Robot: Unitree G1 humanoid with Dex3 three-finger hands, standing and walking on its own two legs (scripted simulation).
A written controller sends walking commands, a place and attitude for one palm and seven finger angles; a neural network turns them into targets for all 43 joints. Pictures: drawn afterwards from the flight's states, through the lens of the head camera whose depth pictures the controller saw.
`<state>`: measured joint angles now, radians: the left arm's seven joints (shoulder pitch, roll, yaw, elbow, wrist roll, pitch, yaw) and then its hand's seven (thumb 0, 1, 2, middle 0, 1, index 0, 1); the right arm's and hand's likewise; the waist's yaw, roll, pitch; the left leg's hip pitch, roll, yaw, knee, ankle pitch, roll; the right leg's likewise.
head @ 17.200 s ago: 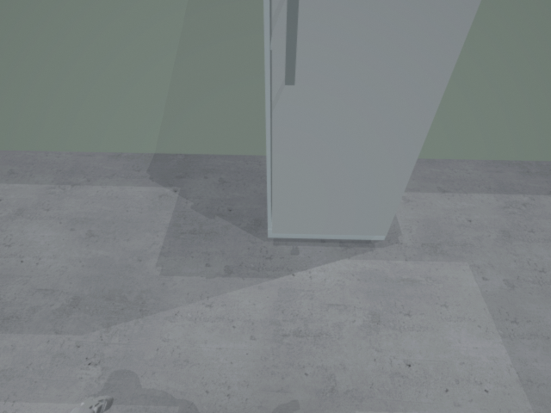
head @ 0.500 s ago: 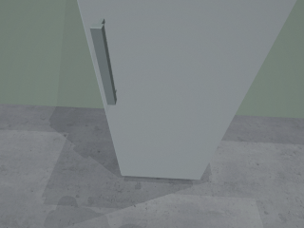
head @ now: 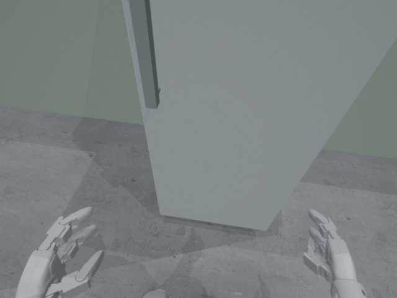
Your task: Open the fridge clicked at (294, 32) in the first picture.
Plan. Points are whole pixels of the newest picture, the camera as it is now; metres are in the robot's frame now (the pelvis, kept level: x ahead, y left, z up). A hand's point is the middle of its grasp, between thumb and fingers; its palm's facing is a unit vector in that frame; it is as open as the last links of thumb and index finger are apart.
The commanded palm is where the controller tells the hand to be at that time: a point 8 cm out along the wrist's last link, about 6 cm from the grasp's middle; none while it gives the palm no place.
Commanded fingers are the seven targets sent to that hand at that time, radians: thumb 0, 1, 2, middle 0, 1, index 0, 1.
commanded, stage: raise the hand to about handle height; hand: left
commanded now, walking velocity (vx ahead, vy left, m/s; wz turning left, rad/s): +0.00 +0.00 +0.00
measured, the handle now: (149, 49) +0.52 +0.16 +0.23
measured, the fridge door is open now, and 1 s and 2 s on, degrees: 0 0 0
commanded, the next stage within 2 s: move the hooked fingers beside the handle in 1.60 s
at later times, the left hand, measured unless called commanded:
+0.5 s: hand (54, 193) +0.23 +0.25 +0.15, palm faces +0.07 -0.99 -0.10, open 12.1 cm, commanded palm +0.20 +0.30 +0.16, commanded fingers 0.00 -0.29 0.39 -0.28 -1.07 -0.28 -1.07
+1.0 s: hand (7, 125) +0.28 +0.30 +0.24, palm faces +0.07 -0.99 -0.10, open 13.9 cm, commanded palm +0.25 +0.35 +0.25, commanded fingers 0.00 -0.50 0.30 -0.30 -1.20 -0.30 -1.20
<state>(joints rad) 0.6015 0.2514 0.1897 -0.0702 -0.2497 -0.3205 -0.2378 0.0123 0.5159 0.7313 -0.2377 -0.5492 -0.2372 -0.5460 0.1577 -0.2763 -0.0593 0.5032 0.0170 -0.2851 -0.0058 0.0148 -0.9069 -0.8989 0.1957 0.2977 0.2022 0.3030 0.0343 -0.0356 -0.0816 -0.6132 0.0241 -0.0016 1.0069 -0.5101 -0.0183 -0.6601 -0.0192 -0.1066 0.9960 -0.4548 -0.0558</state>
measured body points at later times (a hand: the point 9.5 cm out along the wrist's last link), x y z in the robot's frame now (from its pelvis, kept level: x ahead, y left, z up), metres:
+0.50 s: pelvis +0.01 +0.01 +0.03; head +0.03 +0.01 +0.48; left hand +0.22 +0.30 +0.15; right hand +0.16 -0.25 -0.04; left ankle +0.00 +0.13 -0.68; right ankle +0.03 -0.09 -0.68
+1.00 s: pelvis +0.02 +0.03 +0.06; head +0.00 +0.02 +0.51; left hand +0.27 +0.35 +0.24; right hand +0.23 -0.17 +0.00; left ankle +0.00 +0.13 -0.68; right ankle +0.03 -0.09 -0.68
